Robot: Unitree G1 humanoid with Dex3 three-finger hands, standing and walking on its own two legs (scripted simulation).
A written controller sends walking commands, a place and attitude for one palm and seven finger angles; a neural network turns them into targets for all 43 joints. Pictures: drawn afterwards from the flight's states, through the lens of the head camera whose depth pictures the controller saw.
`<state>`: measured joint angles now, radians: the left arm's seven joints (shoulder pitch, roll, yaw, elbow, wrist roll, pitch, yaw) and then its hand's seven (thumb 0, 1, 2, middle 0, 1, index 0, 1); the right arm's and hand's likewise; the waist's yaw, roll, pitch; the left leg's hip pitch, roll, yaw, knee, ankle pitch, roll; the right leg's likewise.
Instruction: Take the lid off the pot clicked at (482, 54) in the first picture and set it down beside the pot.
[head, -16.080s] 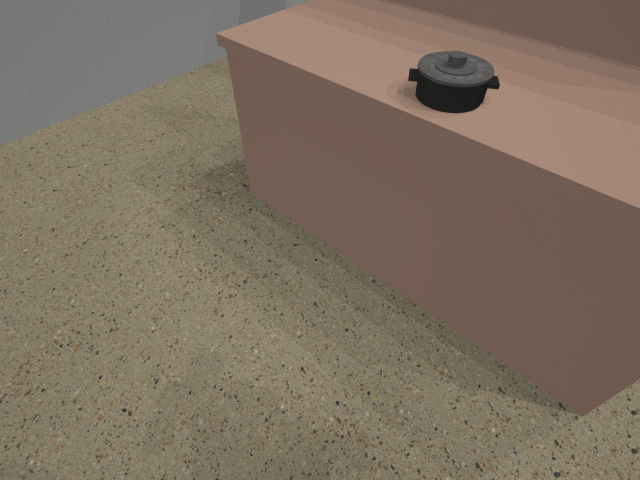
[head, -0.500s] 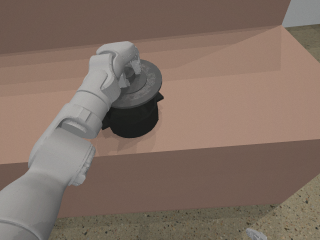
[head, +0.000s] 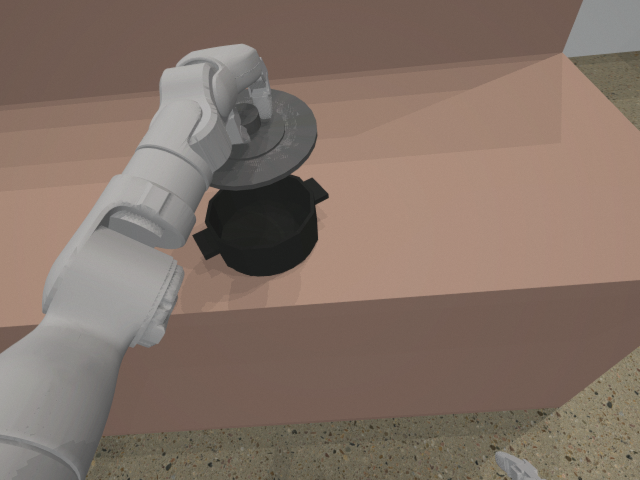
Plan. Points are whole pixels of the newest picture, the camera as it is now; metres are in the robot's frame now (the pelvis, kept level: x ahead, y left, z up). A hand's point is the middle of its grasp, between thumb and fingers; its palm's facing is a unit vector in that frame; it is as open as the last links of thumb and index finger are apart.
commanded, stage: lift the lid straight up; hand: left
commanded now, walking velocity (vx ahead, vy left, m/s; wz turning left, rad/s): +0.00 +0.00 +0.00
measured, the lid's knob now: (242, 119) +0.51 +0.08 +0.20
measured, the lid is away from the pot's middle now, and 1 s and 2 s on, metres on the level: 0.01 0.07 0.19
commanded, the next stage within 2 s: move the lid sideways beside the pot in 0.30 s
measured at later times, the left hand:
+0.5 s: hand (234, 109) +0.48 +0.08 +0.23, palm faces -0.22 -0.06 -0.97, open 7.4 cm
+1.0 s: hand (165, 123) +0.47 +0.16 +0.23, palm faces -0.24 -0.04 -0.97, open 7.4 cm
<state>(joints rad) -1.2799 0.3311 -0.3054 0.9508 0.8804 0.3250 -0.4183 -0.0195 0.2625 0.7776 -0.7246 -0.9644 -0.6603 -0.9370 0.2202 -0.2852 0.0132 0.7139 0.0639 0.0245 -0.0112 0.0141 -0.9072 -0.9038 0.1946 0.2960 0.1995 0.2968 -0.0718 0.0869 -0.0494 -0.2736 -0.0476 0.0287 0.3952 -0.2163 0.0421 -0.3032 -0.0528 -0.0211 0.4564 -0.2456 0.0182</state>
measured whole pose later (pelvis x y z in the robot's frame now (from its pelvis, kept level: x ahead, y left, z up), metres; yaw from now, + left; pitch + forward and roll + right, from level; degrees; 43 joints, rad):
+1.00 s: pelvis +0.00 +0.00 +0.00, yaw +0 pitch +4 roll +0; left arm -1.20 0.50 -0.26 0.84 0.90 0.25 -0.50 -0.02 0.26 0.78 -0.73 -0.97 -0.66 -0.94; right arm 0.21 -0.30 0.01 0.67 0.08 0.06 -0.02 0.01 -0.91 -0.90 0.20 0.30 0.20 0.30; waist -0.06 0.07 -0.03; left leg -0.26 -0.04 0.02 0.40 -0.21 0.04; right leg -0.27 -0.05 -0.03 0.42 -0.23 0.02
